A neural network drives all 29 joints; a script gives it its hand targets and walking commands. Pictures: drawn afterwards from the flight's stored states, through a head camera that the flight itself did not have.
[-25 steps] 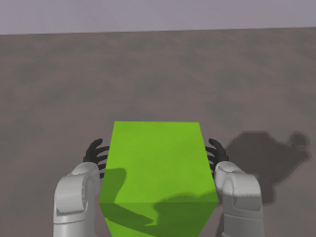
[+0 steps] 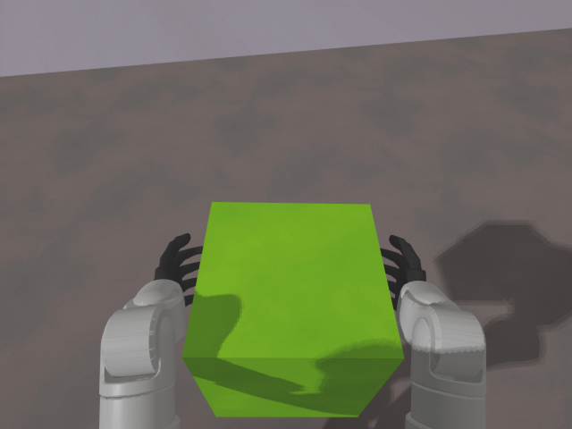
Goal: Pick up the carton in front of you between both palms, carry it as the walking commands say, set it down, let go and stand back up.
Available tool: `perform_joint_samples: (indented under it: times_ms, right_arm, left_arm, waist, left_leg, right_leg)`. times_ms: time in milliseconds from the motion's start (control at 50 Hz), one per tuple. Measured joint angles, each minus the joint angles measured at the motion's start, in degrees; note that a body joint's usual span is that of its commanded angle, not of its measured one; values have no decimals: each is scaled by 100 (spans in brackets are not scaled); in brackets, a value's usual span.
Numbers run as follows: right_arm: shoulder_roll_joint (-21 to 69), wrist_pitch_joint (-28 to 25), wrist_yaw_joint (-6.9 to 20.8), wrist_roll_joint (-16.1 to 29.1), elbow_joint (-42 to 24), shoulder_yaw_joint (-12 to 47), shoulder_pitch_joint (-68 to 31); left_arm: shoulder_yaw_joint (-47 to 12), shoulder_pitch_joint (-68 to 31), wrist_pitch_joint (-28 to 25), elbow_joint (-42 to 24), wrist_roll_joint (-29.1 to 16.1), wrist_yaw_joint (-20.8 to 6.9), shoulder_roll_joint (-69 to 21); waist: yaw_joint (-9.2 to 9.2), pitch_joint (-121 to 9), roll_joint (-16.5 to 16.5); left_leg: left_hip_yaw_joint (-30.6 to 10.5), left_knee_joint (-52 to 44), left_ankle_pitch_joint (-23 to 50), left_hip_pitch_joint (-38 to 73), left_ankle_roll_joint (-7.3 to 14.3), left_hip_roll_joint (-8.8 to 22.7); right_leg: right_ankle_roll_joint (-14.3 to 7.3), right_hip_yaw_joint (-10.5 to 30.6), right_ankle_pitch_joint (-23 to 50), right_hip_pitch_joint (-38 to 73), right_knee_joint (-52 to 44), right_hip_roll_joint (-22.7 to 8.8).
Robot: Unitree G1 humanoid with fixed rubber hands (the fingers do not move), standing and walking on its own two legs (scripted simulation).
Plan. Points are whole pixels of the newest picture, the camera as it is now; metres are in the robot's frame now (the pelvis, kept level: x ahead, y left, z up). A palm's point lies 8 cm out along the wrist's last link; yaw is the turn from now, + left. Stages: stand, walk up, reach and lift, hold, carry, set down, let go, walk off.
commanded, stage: carry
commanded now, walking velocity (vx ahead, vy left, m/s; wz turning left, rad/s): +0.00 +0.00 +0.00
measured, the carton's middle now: (289, 316) +0.27 +0.00 +0.00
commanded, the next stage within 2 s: hold in 1.48 s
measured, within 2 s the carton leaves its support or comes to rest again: neither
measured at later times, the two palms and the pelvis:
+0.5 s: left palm (163, 238) +0.35 +0.17 +0.08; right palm (379, 236) +0.35 -0.13 +0.08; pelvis +0.09 +0.03 -0.01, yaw -1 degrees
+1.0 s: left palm (160, 267) +0.33 +0.18 +0.05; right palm (373, 266) +0.32 -0.12 +0.05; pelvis +0.06 +0.03 +0.00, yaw -1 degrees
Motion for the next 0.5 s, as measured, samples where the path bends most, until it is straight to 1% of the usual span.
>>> perform_joint_samples:
  times_ms: [40, 60, 80, 100, 120, 200, 320, 500]
  right_arm:
    - [1, -30, -1, -5, -50, 41, -8]
    - [1, -43, -1, -5, -89, 60, -11]
    - [2, -52, -1, -5, -121, 81, -5]
    - [1, -56, -1, -5, -136, 106, 15]
    - [-3, -58, -2, -9, -128, 129, 45]
    - [-8, -3, -2, -23, 63, 123, 60]
    - [-4, -15, 0, -12, 428, 58, 26]
    - [-15, -83, 2, 5, 361, 97, 118]
  left_arm:
    - [13, 32, -37, -87, -23, -1, 5]
    - [15, 50, -55, -140, -33, -1, 7]
    - [15, 75, -68, -190, -40, -5, 11]
    - [10, 108, -72, -221, -41, -11, 16]
    - [9, 131, -64, -219, -39, -19, 20]
    - [25, 136, 23, -54, 4, -34, 22]
    - [59, 98, 81, 238, 80, -35, 21]
    - [13, 158, 35, 182, 77, -37, 26]
  waist:
    - [5, 39, -19]
    - [2, 38, -11]
    - [14, 11, -2]
    - [10, -58, 9]
    - [2, -148, -20]
    - [-17, -536, -160]
    - [-19, -774, -253]
    - [-15, -639, -226]
  left_leg:
    - [70, -596, 504, -88, -4, 33]
    - [122, -922, 901, -79, -13, 70]
    - [169, -1109, 1484, -18, -21, 111]
    - [202, -1221, 1821, 69, -14, 153]
    - [223, -1218, 1791, 137, 4, 154]
    - [263, -1160, 1287, 322, 35, 111]
    - [303, -997, 1020, 399, 63, 40]
    - [335, -852, 866, 382, 137, -14]
  right_leg:
    - [36, 26, -46, 134, -74, 3]
    - [55, 33, -105, 187, -46, 16]
    - [75, 51, -190, 229, 23, 36]
    - [100, 64, -295, 261, 109, 58]
    - [130, 79, -399, 295, 179, 50]
    - [240, 120, -717, 386, 384, -14]
    - [346, 181, -1075, 354, 765, -127]
    - [420, 225, -1209, 311, 942, -202]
